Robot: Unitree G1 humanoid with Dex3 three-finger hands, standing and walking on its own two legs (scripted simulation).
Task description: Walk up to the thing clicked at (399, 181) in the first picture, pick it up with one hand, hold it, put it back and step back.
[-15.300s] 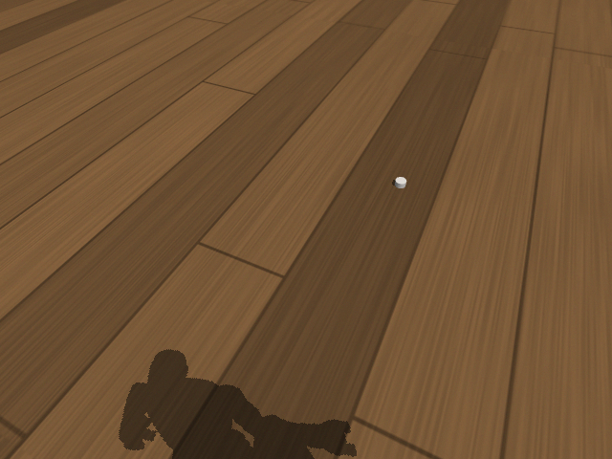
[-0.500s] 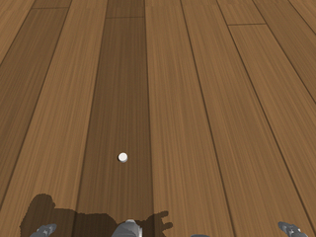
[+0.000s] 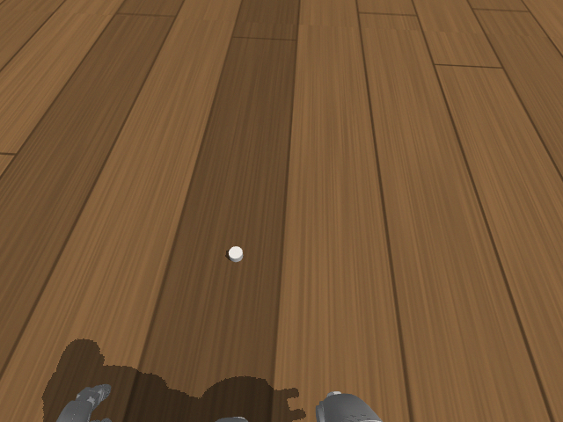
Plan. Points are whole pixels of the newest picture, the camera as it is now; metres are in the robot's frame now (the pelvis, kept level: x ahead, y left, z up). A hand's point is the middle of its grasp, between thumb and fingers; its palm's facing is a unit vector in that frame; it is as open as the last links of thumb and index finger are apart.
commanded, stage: walk up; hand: left
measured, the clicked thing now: (235, 254) +0.75 +0.21 -0.74
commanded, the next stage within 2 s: stand in 1.10 s
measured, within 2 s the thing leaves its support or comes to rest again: neither
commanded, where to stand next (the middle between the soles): +0.35 -0.01 m, yaw -2 degrees
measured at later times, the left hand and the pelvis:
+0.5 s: hand out of the picture +0.01 +0.27 -0.14, palm faces +0.01 -0.92 -0.38, open 7.4 cm; pelvis -0.05 -0.01 +0.01, yaw +0 degrees
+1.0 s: hand out of the picture +0.07 +0.27 -0.13, palm faces +0.03 -0.93 -0.36, open 7.4 cm; pelvis -0.04 +0.00 +0.01, yaw +1 degrees
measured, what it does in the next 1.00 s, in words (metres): steps on the spot: right foot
